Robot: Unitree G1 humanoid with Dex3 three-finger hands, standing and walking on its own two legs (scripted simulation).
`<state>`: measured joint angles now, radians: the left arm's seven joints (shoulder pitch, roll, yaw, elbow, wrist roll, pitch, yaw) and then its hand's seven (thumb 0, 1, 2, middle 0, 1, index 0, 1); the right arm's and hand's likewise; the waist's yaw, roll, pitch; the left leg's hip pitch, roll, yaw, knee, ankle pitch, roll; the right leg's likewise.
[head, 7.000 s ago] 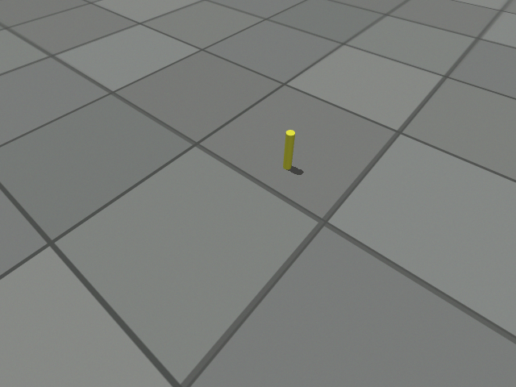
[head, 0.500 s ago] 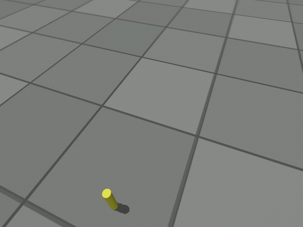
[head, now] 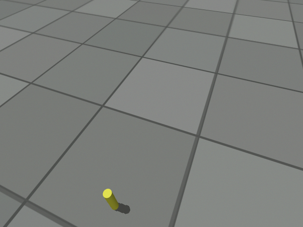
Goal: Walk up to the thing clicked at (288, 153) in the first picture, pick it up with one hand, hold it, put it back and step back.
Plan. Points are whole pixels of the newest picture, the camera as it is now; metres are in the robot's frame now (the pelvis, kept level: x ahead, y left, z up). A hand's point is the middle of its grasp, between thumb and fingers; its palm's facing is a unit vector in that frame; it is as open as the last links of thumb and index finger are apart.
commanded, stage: stand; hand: left
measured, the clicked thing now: (111, 200) +0.36 +0.28 -0.66
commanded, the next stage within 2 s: go down in 0.10 s
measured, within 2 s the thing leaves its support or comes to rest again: neither
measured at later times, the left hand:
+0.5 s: hand out of the picture +0.15 +0.27 -0.17, palm faces +0.07 -0.94 -0.33, open 12.6 cm
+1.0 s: hand out of the picture +0.12 +0.30 -0.20, palm faces +0.12 -0.94 -0.33, open 17.5 cm
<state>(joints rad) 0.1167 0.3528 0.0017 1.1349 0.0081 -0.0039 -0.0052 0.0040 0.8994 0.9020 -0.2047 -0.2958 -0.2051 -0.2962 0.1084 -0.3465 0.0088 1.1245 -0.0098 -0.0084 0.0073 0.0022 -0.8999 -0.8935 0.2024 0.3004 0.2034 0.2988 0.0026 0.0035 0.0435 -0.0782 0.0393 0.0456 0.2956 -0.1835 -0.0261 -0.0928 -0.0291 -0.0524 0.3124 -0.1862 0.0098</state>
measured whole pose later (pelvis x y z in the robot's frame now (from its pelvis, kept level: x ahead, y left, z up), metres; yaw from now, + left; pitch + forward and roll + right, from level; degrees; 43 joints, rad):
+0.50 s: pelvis -0.02 +0.00 -0.02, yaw +0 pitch +7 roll +0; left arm -0.04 0.37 0.22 1.04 0.07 0.01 -0.04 0.00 0.30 0.35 -0.06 -0.07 -0.07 -0.06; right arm 0.23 -0.24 -0.02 0.76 0.02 -0.04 -0.01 0.00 -0.98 -0.91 0.20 0.30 0.20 0.30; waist -0.03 -0.03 0.00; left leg -0.44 0.05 0.03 0.62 -0.30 -0.02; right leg -0.45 -0.03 -0.05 0.62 -0.29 0.00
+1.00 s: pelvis -0.03 +0.01 -0.09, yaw +1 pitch +15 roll -2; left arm 0.26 0.36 0.28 0.46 0.02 0.20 -0.09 -0.01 -0.56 0.01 -0.09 -0.04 -0.10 -0.03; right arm 0.21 -0.23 0.00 0.56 0.01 -0.15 -0.07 0.01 -0.90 -0.89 0.20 0.30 0.20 0.30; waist -0.03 -0.01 -0.10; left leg -0.85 0.06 -0.01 1.09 -0.51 -0.01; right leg -0.82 -0.04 -0.07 1.04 -0.48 0.02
